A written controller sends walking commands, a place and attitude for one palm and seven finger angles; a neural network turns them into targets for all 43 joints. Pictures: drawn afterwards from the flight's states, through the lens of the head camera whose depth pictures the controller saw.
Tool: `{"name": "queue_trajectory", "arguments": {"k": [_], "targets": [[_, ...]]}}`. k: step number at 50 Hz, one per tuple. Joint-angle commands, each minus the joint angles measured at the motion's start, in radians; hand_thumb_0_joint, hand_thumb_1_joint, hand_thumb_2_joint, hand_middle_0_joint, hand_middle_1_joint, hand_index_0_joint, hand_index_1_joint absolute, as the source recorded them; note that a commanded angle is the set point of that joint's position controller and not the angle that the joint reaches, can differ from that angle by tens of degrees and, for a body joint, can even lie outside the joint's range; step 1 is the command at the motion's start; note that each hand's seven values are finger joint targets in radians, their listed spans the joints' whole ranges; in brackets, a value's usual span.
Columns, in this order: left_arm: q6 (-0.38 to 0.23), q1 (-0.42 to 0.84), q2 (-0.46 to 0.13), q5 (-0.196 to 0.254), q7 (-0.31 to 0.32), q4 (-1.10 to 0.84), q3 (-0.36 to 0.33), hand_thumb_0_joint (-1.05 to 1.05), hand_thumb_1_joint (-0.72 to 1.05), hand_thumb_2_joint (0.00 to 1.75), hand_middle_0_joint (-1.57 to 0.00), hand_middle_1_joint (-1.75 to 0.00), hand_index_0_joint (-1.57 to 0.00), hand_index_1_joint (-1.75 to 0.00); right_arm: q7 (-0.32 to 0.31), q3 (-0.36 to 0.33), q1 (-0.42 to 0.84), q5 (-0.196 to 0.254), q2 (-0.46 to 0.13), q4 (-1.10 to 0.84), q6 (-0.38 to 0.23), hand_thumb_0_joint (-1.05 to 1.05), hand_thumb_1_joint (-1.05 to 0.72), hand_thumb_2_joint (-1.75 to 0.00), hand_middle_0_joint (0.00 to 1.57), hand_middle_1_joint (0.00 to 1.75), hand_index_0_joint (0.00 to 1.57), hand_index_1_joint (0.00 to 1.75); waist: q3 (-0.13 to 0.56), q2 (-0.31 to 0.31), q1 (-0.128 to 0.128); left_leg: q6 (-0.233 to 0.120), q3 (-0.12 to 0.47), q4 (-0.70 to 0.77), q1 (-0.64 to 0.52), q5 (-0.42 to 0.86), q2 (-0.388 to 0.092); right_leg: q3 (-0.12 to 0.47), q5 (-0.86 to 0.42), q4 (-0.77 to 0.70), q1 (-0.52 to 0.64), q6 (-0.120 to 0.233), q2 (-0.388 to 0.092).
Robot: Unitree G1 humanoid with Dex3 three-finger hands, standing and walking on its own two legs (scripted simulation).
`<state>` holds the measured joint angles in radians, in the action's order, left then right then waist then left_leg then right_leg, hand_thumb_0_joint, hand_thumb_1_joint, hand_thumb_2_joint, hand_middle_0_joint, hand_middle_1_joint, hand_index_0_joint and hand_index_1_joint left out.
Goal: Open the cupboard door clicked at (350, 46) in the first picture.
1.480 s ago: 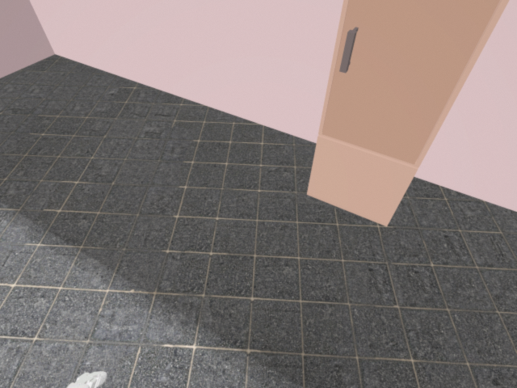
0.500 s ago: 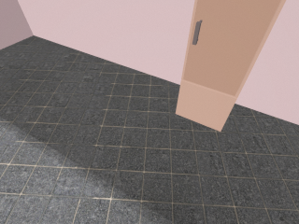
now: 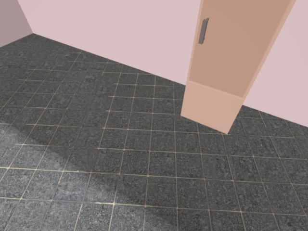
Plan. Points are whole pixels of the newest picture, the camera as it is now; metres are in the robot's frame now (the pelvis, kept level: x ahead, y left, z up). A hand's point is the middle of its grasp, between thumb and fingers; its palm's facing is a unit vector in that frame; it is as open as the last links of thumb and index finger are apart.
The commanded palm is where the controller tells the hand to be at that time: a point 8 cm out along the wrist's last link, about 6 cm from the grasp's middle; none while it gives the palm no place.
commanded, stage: walk to a spot facing it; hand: left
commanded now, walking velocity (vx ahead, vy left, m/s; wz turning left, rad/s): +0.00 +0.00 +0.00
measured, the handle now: (204, 30) +1.13 -0.21 +0.02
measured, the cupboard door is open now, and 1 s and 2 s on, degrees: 0 0 0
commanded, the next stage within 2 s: turn to face it in 0.60 s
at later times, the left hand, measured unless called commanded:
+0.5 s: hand out of the picture +0.07 +0.20 -0.19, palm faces -0.05 -0.99 -0.15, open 7.4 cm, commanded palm none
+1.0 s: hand (116, 172) +0.35 +0.16 -0.19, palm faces -0.12 -0.97 -0.21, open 7.3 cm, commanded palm none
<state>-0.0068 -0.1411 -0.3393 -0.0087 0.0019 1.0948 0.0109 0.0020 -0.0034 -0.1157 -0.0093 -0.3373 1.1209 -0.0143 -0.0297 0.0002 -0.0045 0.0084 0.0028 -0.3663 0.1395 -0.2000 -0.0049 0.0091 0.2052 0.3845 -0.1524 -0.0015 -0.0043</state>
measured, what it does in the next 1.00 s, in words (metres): walks ahead: right foot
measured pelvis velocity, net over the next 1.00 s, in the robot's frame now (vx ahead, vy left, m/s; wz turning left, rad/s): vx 0.25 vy -0.01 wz -0.16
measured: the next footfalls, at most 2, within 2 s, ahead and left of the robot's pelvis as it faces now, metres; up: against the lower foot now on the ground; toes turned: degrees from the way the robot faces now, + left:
right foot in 0.74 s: +0.35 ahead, -0.12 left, +0.00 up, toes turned -13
left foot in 1.12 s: +0.38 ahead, +0.11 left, +0.00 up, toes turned -6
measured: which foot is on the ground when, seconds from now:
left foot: down 0.00-0.74, up 0.76-1.00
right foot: down 0.00-0.38, up 0.40-0.72, down 0.74-1.00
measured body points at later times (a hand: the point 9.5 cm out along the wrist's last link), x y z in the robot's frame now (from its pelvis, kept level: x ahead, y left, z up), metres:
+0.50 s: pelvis +0.10 +0.02 -0.01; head +0.10 +0.04 +0.44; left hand +0.07 +0.26 -0.18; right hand +0.03 -0.20 -0.16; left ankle +0.00 +0.13 -0.75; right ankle +0.04 -0.10 -0.68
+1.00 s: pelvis +0.25 -0.01 -0.02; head +0.27 -0.01 +0.43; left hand +0.36 +0.21 -0.17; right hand +0.28 -0.25 -0.16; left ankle +0.31 +0.12 -0.71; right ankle +0.31 -0.11 -0.75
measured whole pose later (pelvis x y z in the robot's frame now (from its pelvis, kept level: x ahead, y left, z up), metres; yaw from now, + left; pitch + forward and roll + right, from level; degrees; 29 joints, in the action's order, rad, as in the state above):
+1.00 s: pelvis +0.25 -0.01 -0.02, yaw -9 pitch -1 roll -1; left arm 0.00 -0.18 -0.18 -0.02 0.02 1.02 -0.05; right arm -0.03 -0.05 -0.18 -0.02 -0.16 1.00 -0.02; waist -0.06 0.01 0.01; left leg 0.04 -0.06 -0.95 0.49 -0.38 -0.11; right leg -0.09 0.17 0.52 -0.34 0.06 0.03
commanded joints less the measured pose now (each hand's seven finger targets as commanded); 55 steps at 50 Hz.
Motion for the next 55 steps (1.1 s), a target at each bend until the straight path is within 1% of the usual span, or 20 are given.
{"name": "queue_trajectory", "arguments": {"k": [1,3,5,11,17,18,20,21,23,26,30,34,35,36,37,38,41,44,52,55], "targets": [[-0.021,0.041,-0.205,-0.003,0.011,-0.065,-0.046,0.0,0.9,0.9,-0.2,-0.3,-0.2,-0.3,-0.014,-0.035,0.045,0.002,-0.207,-0.065,-0.019,0.0,-0.9,-0.9,0.2,0.3,0.2,0.3,0.063,-0.006,0.004,-0.033,0.092,0.052,-0.021,0.135,-0.116,0.1,-0.125,-0.065,0.008,0.03,-0.112],[-0.022,0.042,-0.207,-0.003,0.01,-0.065,-0.046,0.0,0.9,0.9,-0.2,-0.3,-0.2,-0.3,-0.014,-0.033,0.047,0.002,-0.207,-0.066,-0.02,0.0,-0.9,-0.9,0.2,0.3,0.2,0.3,0.059,-0.006,0.004,-0.033,0.092,0.055,-0.019,0.14,-0.115,0.101,-0.133,-0.067,0.011,0.031,-0.116],[-0.001,-0.034,-0.08,-0.003,0.014,-0.033,-0.018,0.0,0.9,0.9,-0.2,-0.3,-0.2,-0.3,-0.008,-0.002,-0.019,-0.007,-0.075,-0.037,-0.001,0.0,-0.9,-0.9,0.2,0.3,0.2,0.3,0.072,-0.017,0.002,-0.013,0.061,0.03,-0.017,0.003,-0.102,0.096,0.047,-0.064,0.005,0.014,-0.108],[0.012,-0.126,-0.107,-0.015,-0.007,-0.044,-0.046,0.0,0.9,0.9,-0.2,-0.3,-0.2,-0.3,0.002,-0.015,-0.072,-0.019,-0.065,-0.058,0.007,0.0,-0.9,-0.9,0.2,0.3,0.2,0.3,-0.102,-0.095,-0.015,-0.025,0.027,-0.082,0.202,-0.358,-0.044,0.213,0.465,-0.114,-0.08,0.078,-0.123],[-0.017,-0.175,-0.072,-0.008,-0.001,-0.051,-0.069,0.0,0.9,0.9,-0.2,-0.3,-0.2,-0.3,-0.005,-0.023,-0.186,-0.008,-0.004,-0.062,-0.032,0.0,-0.9,-0.9,0.2,0.3,0.2,0.3,-0.07,-0.095,0.026,-0.03,-0.051,-0.143,0.11,-0.184,-0.053,0.213,0.188,-0.016,-0.078,0.134,-0.166],[-0.018,-0.16,-0.045,-0.009,-0.003,-0.06,-0.067,0.0,0.9,0.9,-0.2,-0.3,-0.2,-0.3,-0.007,-0.026,-0.243,-0.008,-0.01,-0.042,-0.039,0.0,-0.9,-0.9,0.2,0.3,0.2,0.3,-0.076,-0.018,0.05,-0.049,0.002,-0.068,0.002,-0.142,-0.083,0.141,0.137,0.09,-0.164,0.105,-0.106],[-0.034,-0.034,0.047,-0.01,-0.006,-0.121,-0.048,0.0,0.9,0.9,-0.2,-0.3,-0.2,-0.3,-0.025,-0.057,-0.497,-0.022,-0.091,0.041,-0.055,0.0,-0.9,-0.9,0.2,0.3,0.2,0.3,-0.099,0.314,0.141,-0.191,0.404,0.12,-0.288,0.171,-0.363,-0.082,0.326,0.593,-0.552,0.028,0.046],[-0.042,0.02,0.017,-0.014,0.001,-0.143,-0.051,0.0,0.9,0.9,-0.2,-0.3,-0.2,-0.3,-0.034,-0.047,-0.547,-0.019,-0.064,0.06,-0.056,0.0,-0.9,-0.9,0.2,0.3,0.2,0.3,-0.135,0.243,0.145,-0.236,0.424,0.087,-0.332,0.391,-0.404,-0.011,0.354,0.695,-0.645,0.033,-0.006],[-0.047,0.02,0.049,-0.012,-0.008,-0.132,-0.061,0.0,0.9,0.9,-0.2,-0.3,-0.2,-0.3,-0.044,-0.036,-0.501,-0.018,-0.005,0.042,-0.065,0.0,-0.9,-0.9,0.2,0.3,0.2,0.3,-0.138,0.098,0.112,-0.241,0.307,0.056,-0.316,0.533,-0.389,0.006,0.306,0.753,-0.66,0.034,-0.071],[-0.028,0.018,0.1,-0.011,-0.031,-0.136,-0.059,0.0,0.9,0.9,-0.2,-0.3,-0.2,-0.3,-0.048,-0.036,-0.433,-0.015,0.022,0.026,-0.075,0.0,-0.9,-0.9,0.2,0.3,0.2,0.3,-0.166,0.104,0.058,-0.185,0.152,0.128,-0.207,0.387,-0.309,-0.046,0.2,0.668,-0.589,0.021,-0.093],[-0.02,0.05,0.148,-0.005,-0.039,-0.153,-0.049,0.0,0.9,0.9,-0.2,-0.3,-0.2,-0.3,-0.049,-0.031,-0.426,-0.013,0.05,0.041,-0.078,0.0,-0.9,-0.9,0.2,0.3,0.2,0.3,-0.166,0.163,0.035,-0.136,-0.029,0.159,-0.087,0.476,-0.213,-0.167,0.043,0.367,-0.361,0.031,-0.036],[-0.028,-0.188,0.105,-0.014,-0.022,-0.077,-0.068,0.0,0.9,0.9,-0.2,-0.3,-0.2,-0.3,-0.051,-0.048,-0.4,0.002,0.008,0.052,-0.072,0.0,-0.9,-0.9,0.2,0.3,0.2,0.3,-0.001,0.121,-0.077,-0.1,-0.101,-0.125,-0.12,0.789,-0.214,-0.188,-0.086,0.225,-0.03,0.082,0.033],[-0.039,-0.294,0.067,-0.02,-0.014,-0.042,-0.081,0.0,0.9,0.9,-0.2,-0.3,-0.2,-0.3,-0.047,-0.047,-0.404,0.006,0.019,0.05,-0.069,0.0,-0.9,-0.9,0.2,0.3,0.2,0.3,0.051,0.077,-0.12,-0.069,-0.107,-0.295,-0.023,0.69,-0.183,-0.164,-0.148,0.155,0.159,0.09,0.023],[-0.051,-0.403,-0.013,-0.024,0.001,-0.013,-0.1,0.0,0.9,0.9,-0.2,-0.3,-0.2,-0.3,-0.035,-0.043,-0.418,0.016,0.057,0.042,-0.068,0.0,-0.9,-0.9,0.2,0.3,0.2,0.3,0.143,-0.053,-0.165,-0.037,-0.129,-0.567,0.153,0.355,-0.129,0.025,-0.272,0.141,0.354,0.158,-0.157],[-0.056,-0.442,-0.095,-0.016,0.011,-0.008,-0.118,0.0,0.9,0.9,-0.2,-0.3,-0.2,-0.3,-0.04,-0.04,-0.481,0.022,0.118,0.024,-0.07,0.0,-0.9,-0.9,0.2,0.3,0.2,0.3,0.258,-0.246,-0.124,-0.002,-0.115,-0.936,0.32,-0.364,0.002,0.455,-0.536,0.064,0.446,0.287,-0.445],[-0.049,-0.389,-0.093,0.004,0.016,-0.027,-0.121,0.0,0.9,0.9,-0.2,-0.3,-0.2,-0.3,-0.047,-0.045,-0.428,0.021,0.096,0.008,-0.061,0.0,-0.9,-0.9,0.2,0.3,0.2,0.3,0.229,-0.144,-0.117,-0.021,-0.006,-1.032,0.333,-0.385,-0.035,0.471,-0.523,-0.012,0.344,0.336,-0.455],[-0.037,-0.145,0.005,-0.001,0.027,-0.089,-0.093,0.0,0.9,0.9,-0.2,-0.3,-0.2,-0.3,-0.037,-0.044,-0.296,0.001,0.132,-0.033,-0.035,0.0,-0.9,-0.9,0.2,0.3,0.2,0.3,-0.031,-0.02,-0.025,-0.009,0.006,-0.969,0.34,-0.252,-0.138,0.266,-0.32,-0.091,-0.093,0.266,-0.359],[-0.028,-0.047,0.031,-0.015,0.029,-0.127,-0.085,0.0,0.9,0.9,-0.2,-0.3,-0.2,-0.3,-0.039,-0.039,-0.348,-0.01,0.162,-0.038,0.01,0.0,-0.9,-0.9,0.2,0.3,0.2,0.3,-0.018,-0.043,0.056,0.023,-0.033,-0.766,0.211,-0.229,-0.132,0.113,-0.296,-0.114,-0.303,0.202,-0.273],[0.01,-0.059,-0.009,-0.02,0.012,-0.169,-0.114,0.0,0.9,0.9,-0.2,-0.3,-0.2,-0.3,-0.031,-0.05,-0.209,-0.006,0.114,-0.149,0.006,0.0,-0.9,-0.9,0.2,0.3,0.2,0.3,0.04,-0.15,0.028,0.044,-0.085,-0.387,0.146,-0.15,-0.07,0.209,0.023,-0.073,-0.273,0.176,-0.201],[0.026,-0.06,0.032,-0.009,0.007,-0.194,-0.107,0.0,0.9,0.9,-0.2,-0.3,-0.2,-0.3,-0.041,-0.059,-0.247,-0.003,0.068,-0.147,-0.009,0.0,-0.9,-0.9,0.2,0.3,0.2,0.3,0.05,-0.019,0.058,0.033,-0.046,-0.089,-0.068,-0.073,-0.111,0.159,0.108,0.065,-0.375,0.09,-0.108]]}}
